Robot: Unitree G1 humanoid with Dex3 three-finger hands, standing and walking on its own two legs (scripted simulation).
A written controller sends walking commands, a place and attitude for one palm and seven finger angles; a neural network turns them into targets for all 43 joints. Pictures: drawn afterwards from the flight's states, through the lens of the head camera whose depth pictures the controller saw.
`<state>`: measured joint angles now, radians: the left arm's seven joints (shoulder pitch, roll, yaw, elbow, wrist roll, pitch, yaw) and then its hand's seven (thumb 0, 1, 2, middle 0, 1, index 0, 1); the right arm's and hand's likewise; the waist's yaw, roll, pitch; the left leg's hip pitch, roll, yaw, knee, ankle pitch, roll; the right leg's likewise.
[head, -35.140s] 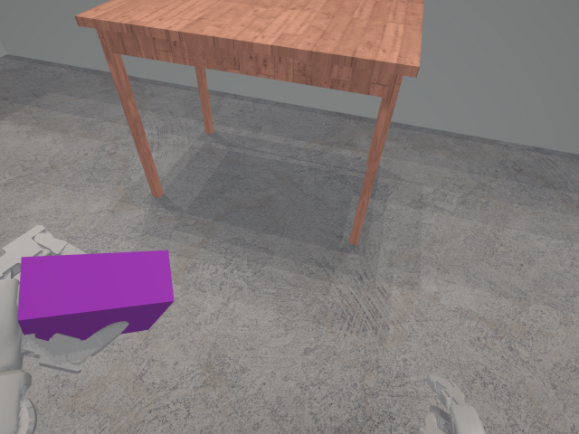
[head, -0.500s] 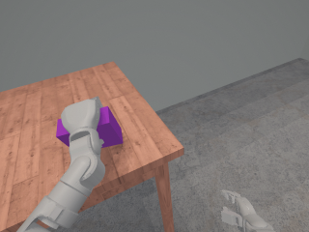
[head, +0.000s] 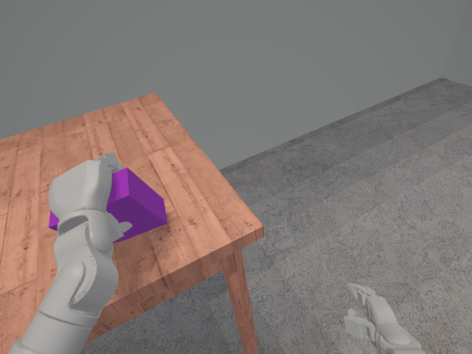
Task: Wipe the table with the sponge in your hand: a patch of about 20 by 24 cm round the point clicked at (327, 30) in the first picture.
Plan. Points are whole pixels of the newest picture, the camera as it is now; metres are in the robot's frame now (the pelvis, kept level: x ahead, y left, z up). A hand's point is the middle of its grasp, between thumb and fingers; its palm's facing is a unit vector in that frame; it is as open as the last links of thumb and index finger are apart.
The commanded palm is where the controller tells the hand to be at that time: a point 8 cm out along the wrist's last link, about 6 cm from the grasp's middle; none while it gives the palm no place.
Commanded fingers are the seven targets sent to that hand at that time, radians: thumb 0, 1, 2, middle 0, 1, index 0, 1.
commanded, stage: slide back across to the middle lane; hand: left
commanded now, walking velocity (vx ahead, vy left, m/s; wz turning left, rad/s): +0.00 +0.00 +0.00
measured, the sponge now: (120, 215) +0.31 +0.23 +0.13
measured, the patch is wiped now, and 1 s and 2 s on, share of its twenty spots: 0.95 0.95 0.95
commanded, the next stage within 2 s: wipe forward along the middle lane in 0.18 s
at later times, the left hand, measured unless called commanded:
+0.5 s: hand (74, 211) +0.27 +0.28 +0.17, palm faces +0.28 -0.19 -0.94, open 9.4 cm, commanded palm +0.24 +0.29 +0.21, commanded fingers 0.00 0.10 1.30 -1.20 -1.60 -1.20 -1.60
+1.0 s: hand (85, 193) +0.33 +0.29 +0.16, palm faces +0.05 -0.04 -1.00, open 9.5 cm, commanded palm +0.29 +0.31 +0.19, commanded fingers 0.00 0.10 1.30 -1.20 -1.60 -1.20 -1.60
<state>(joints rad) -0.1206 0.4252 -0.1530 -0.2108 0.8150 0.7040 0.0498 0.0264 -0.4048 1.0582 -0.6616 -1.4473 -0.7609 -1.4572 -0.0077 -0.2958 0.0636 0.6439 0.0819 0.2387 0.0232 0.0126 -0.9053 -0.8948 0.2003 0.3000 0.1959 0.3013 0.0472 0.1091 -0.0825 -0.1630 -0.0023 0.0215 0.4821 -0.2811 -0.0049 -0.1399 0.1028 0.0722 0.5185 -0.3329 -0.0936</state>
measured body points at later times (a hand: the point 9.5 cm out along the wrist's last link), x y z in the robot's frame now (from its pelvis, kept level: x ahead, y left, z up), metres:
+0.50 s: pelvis -0.02 +0.01 +0.00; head -0.05 -0.04 +0.45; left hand +0.25 +0.28 +0.22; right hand +0.23 -0.20 -0.08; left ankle -0.01 +0.14 -0.74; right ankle -0.04 -0.06 -0.74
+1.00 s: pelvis -0.02 +0.01 +0.00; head -0.04 -0.05 +0.45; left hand +0.32 +0.29 +0.22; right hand +0.20 -0.22 -0.10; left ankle -0.01 +0.14 -0.74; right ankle -0.04 -0.06 -0.74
